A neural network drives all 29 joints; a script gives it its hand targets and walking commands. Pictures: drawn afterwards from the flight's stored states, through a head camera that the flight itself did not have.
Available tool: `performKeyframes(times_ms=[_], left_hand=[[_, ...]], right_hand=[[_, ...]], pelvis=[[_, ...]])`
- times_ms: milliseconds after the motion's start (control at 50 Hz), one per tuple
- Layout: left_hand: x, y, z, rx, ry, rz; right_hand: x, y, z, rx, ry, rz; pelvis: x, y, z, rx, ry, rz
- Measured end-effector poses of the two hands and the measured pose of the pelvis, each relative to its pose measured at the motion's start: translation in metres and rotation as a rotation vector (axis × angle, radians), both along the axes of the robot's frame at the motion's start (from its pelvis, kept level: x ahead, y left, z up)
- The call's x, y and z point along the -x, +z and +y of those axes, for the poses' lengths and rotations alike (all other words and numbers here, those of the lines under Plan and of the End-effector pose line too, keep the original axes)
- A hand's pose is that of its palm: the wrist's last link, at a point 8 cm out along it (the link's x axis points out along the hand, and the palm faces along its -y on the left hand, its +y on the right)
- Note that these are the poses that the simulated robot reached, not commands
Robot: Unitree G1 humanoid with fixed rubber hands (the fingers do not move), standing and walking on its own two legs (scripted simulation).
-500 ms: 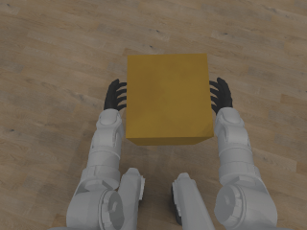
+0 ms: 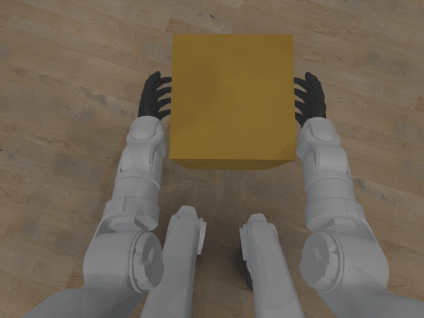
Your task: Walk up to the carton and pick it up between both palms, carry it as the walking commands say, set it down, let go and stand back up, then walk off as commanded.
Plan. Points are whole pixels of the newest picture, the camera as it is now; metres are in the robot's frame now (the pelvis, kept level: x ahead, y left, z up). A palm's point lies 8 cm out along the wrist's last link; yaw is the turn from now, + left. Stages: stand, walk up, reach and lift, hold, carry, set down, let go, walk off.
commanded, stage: set down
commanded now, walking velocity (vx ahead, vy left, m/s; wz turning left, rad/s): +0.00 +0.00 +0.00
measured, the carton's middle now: (229, 116) +0.48 +0.01 -0.17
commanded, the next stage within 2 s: none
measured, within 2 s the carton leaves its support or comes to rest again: rests again in 1.88 s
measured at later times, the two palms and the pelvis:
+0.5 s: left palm (163, 115) +0.47 +0.15 -0.18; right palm (298, 117) +0.49 -0.14 -0.17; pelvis -0.02 +0.00 -0.07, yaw -1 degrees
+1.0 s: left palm (169, 115) +0.50 +0.16 -0.27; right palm (285, 117) +0.51 -0.13 -0.26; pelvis -0.02 +0.00 -0.12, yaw -1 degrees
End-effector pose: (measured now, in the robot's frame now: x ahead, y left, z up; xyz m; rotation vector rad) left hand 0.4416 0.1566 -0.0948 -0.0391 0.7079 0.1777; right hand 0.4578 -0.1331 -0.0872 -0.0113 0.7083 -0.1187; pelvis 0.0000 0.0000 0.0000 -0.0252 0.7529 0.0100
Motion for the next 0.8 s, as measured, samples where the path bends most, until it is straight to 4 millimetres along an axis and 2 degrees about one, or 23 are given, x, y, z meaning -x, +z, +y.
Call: performKeyframes(times_ms=[460, 800], left_hand=[[-0.028, -0.081, -0.003, 0.006, -0.013, 0.016], [-0.046, -0.141, -0.004, -0.005, -0.016, 0.031]], right_hand=[[-0.025, -0.078, -0.004, 0.023, 0.001, 0.016], [-0.044, -0.140, -0.004, 0.025, 0.009, 0.032]], pelvis=[[0.018, -0.061, 0.004, 0.014, 0.001, 0.039], [0.020, -0.101, 0.000, 0.004, -0.011, 0.066]])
